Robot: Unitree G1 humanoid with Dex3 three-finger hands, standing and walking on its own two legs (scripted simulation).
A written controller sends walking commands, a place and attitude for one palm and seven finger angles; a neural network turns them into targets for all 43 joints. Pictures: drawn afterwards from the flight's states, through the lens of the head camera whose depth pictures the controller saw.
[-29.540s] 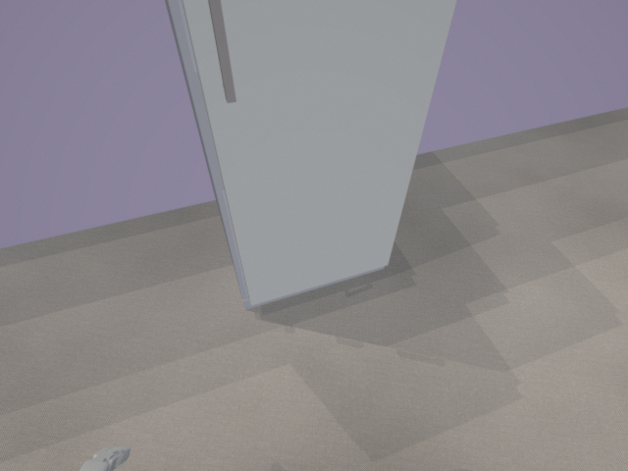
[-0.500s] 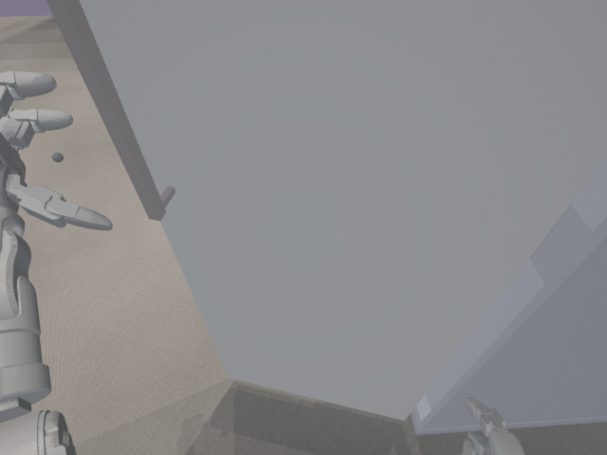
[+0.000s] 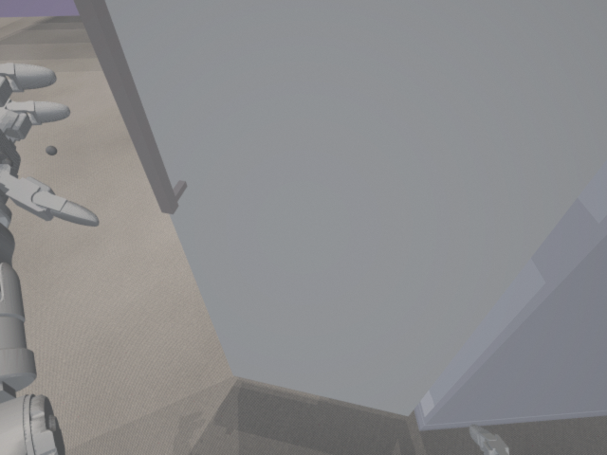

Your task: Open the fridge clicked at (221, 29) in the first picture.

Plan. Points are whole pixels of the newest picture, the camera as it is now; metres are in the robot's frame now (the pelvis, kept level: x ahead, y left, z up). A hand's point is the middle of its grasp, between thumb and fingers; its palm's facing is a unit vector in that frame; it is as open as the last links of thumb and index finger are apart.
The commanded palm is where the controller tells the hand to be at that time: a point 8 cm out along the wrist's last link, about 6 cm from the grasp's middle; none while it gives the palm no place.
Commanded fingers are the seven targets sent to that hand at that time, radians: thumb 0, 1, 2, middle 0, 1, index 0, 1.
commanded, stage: slip the hand off the handle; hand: left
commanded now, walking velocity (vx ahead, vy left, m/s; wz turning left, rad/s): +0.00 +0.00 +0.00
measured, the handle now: (144, 112) +0.42 +0.21 +0.25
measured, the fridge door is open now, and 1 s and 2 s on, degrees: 73 73 73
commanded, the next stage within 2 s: draw the hand back to the body in 0.60 s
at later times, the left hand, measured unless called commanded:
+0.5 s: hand out of the picture +0.26 +0.30 +0.24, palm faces +0.30 -0.92 -0.26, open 14.7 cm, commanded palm +0.22 +0.34 +0.24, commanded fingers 0.00 -0.55 0.20 -0.25 -1.15 -0.25 -1.15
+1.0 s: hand (14, 252) +0.24 +0.28 +0.22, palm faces +0.03 -0.99 -0.13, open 14.7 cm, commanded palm +0.19 +0.33 +0.23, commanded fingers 0.00 -0.55 0.20 -0.25 -1.15 -0.25 -1.15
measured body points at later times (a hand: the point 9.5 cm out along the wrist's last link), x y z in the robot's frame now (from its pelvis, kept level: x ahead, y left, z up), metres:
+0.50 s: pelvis -0.01 -0.02 +0.00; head -0.02 -0.03 +0.45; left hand +0.24 +0.35 +0.25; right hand +0.18 -0.25 -0.07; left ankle +0.00 +0.12 -0.73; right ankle +0.00 -0.15 -0.73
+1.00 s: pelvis -0.01 -0.01 +0.01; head -0.03 -0.04 +0.45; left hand +0.23 +0.33 +0.23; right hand +0.20 -0.23 -0.06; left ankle +0.00 +0.12 -0.73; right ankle +0.00 -0.15 -0.73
